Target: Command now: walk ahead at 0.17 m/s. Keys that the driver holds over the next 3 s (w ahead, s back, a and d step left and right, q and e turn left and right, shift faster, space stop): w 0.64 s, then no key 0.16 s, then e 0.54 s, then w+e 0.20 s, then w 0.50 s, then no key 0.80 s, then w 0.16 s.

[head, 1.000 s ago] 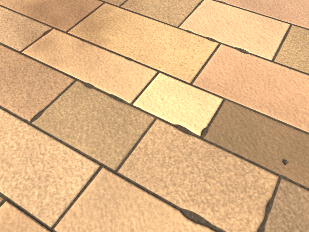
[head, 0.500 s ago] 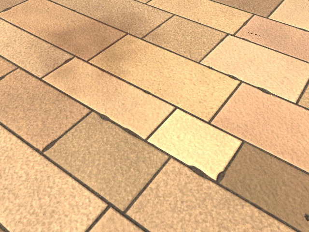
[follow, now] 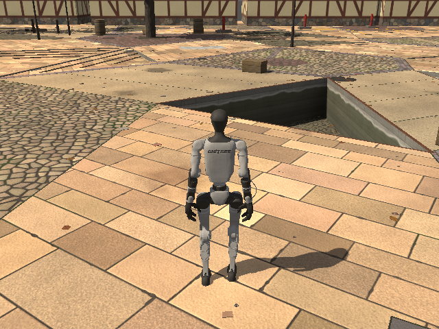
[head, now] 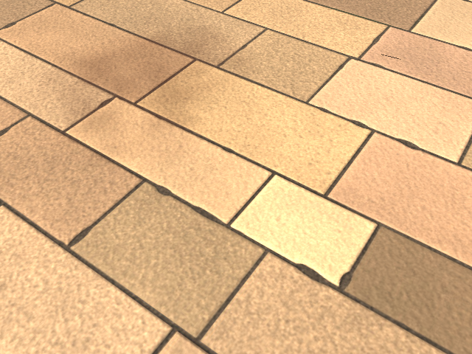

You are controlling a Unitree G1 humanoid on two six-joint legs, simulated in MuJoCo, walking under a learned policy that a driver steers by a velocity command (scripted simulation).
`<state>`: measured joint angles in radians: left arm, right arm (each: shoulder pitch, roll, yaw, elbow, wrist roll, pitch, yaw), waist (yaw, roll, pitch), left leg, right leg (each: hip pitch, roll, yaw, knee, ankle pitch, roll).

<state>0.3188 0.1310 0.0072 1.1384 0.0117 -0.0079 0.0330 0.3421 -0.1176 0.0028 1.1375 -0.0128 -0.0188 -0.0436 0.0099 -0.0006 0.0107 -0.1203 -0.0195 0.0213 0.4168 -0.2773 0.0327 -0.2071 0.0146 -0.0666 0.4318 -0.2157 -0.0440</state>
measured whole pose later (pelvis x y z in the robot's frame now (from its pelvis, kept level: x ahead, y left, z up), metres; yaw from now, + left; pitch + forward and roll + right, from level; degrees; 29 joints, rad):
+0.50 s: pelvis +0.17 -0.05 +0.00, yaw +0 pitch +1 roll +0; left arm 0.50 0.13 0.02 1.10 0.02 -0.10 0.01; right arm 0.16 -0.20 -0.06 0.99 -0.03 -0.05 0.03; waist 0.03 0.03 0.01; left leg -0.60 0.06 0.06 0.96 -0.17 0.06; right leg 0.02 0.06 -0.08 0.23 -0.27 -0.08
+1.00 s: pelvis +0.39 -0.02 +0.00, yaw -4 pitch -1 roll +0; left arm 0.21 0.18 0.05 0.98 0.03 0.00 0.01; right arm 0.30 -0.17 -0.03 1.03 -0.02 -0.08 -0.02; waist 0.01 -0.03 0.09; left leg -0.19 -0.05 0.18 0.35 -0.16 0.11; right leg -0.55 -0.04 0.00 0.98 -0.27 -0.04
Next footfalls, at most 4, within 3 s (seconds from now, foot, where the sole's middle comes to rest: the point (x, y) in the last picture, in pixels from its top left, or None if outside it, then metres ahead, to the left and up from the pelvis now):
0.70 left None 0.46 0.04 -0.78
1.26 right None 0.46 -0.14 -0.78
1.78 left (246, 320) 0.64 0.01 -0.78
2.24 right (347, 260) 0.85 -0.32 -0.78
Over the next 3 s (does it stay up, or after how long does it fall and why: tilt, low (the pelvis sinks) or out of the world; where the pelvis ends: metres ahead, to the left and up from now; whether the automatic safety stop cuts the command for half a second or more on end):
stays up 0.81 -0.18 0.00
